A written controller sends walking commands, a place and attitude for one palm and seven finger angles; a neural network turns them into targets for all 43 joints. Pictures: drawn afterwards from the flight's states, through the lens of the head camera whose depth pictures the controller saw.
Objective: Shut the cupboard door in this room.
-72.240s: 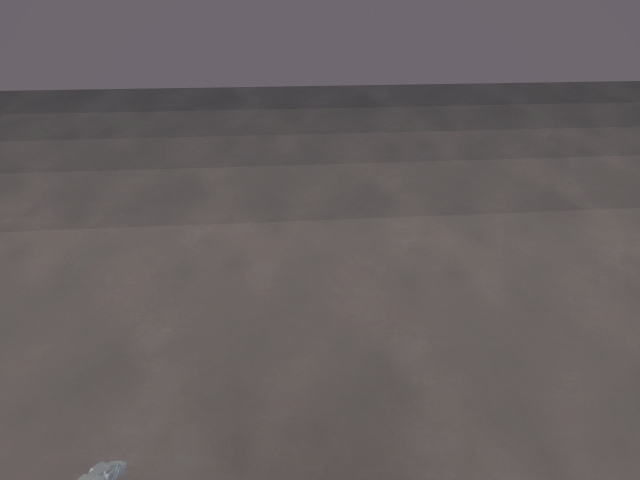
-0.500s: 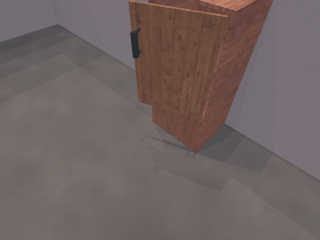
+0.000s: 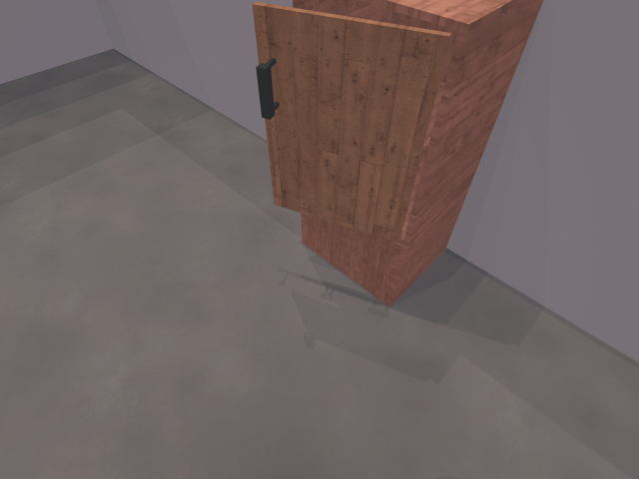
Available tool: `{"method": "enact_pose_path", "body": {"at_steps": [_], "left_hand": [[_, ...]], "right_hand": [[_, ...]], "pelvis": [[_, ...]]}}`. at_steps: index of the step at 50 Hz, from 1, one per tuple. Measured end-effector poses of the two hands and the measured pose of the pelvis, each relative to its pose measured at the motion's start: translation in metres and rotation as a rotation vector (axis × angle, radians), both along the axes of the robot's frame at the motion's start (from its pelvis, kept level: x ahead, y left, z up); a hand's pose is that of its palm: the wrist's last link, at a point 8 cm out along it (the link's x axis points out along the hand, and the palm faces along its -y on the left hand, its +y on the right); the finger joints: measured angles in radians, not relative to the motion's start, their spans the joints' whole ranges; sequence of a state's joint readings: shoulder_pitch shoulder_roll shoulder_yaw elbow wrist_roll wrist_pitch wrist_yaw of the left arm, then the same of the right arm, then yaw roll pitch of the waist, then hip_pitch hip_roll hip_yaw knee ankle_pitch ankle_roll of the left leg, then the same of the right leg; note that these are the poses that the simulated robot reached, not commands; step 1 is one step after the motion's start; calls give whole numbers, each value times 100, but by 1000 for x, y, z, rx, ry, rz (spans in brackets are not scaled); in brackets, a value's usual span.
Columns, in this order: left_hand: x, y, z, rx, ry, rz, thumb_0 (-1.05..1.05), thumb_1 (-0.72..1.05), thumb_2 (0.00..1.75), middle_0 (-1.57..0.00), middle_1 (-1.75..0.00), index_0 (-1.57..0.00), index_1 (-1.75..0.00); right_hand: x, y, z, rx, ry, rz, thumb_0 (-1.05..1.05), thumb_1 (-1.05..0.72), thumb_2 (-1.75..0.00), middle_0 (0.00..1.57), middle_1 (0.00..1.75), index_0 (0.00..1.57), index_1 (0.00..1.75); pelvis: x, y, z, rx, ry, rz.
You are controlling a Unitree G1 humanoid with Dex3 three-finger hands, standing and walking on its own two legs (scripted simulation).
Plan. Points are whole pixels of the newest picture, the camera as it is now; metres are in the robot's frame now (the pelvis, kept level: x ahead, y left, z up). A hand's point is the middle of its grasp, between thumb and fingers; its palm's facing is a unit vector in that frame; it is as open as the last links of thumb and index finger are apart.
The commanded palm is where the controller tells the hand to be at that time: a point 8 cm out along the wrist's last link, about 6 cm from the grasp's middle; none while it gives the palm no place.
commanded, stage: walk to a spot facing it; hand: left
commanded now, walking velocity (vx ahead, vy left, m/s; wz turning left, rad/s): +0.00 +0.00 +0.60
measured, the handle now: (270, 88) +0.94 +0.17 +0.02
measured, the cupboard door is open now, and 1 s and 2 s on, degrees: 20 20 20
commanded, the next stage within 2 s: turn to face it in 1.84 s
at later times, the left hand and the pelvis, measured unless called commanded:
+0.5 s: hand out of the picture +0.00 +0.24 -0.19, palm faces +0.22 -0.94 -0.26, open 7.4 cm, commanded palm none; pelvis -0.01 +0.02 -0.02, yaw +12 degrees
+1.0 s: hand out of the picture -0.06 +0.20 -0.19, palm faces +0.54 -0.80 -0.26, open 7.4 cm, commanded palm none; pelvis -0.01 -0.01 -0.02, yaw +34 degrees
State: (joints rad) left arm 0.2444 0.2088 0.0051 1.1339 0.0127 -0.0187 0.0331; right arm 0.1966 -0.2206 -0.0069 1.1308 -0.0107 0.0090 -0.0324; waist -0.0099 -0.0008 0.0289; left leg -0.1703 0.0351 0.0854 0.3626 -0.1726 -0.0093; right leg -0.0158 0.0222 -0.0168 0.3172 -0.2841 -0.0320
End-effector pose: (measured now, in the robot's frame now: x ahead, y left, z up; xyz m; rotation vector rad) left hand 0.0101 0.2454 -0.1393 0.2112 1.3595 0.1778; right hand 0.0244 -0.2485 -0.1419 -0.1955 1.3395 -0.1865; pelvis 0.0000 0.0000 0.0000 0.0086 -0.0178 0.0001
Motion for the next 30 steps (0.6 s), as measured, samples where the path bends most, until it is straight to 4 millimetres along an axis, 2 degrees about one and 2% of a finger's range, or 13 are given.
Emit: {"method": "enact_pose_path", "body": {"at_steps": [9, 14, 20, 25, 30], "left_hand": [[4, 2, -3, 10, -30, 46, 0, 90, 90, -20, -30, -20, -30], [-10, 7, -15, 1, -46, 114, 0, 90, 90, -20, -30, -20, -30], [-30, 25, -33, -12, -15, 177, 0, 90, 90, -20, -30, -21, -30], [-28, 36, -16, 10, -45, 212, 0, 91, 90, -20, -30, -20, -30], [-18, 38, 3, 47, -134, 244, 0, 91, 90, -20, -30, -20, -30]], "right_hand": [[1, 4, -7, 10, 25, 28, 0, -91, -90, 20, 30, 20, 30], [5, 16, -15, 14, 62, 70, 0, -91, -90, 20, 30, 20, 30], [26, 33, -19, 3, 13, 138, 0, -91, -90, 20, 30, 20, 30], [36, 40, -10, 8, 5, 200, 0, -91, -90, 20, 30, 20, 30], [53, 34, -6, 15, 3, 263, 0, -90, -90, 20, 30, 20, 30]], "pelvis": [[-2, 0, -6, -1, 5, 47], [-4, 8, -15, -15, -13, 110], [-8, 23, -28, 2, -15, 164], [-14, 24, -17, -7, 18, 215], [-16, 13, -10, -30, 37, 280]]}}
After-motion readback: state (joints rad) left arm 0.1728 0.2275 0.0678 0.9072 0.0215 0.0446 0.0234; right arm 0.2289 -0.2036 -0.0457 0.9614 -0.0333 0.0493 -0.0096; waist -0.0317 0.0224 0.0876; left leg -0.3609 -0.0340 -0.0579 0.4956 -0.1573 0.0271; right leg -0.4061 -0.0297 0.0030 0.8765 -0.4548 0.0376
